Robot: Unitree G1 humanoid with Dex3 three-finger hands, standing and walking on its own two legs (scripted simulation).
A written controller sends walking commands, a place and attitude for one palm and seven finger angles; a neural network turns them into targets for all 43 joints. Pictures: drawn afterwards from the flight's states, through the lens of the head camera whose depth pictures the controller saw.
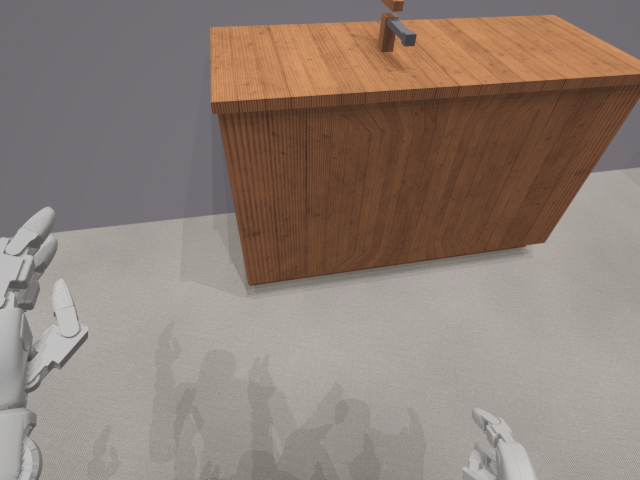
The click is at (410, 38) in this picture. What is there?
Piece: tap's lever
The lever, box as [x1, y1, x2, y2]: [401, 31, 416, 45]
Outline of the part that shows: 403,31 401,43 403,45 414,45 416,34 413,31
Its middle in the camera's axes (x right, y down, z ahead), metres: +0.22 -0.51 +0.98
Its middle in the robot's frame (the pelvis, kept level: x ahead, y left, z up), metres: +1.10 -0.15 +0.13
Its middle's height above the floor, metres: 0.90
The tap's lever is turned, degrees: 0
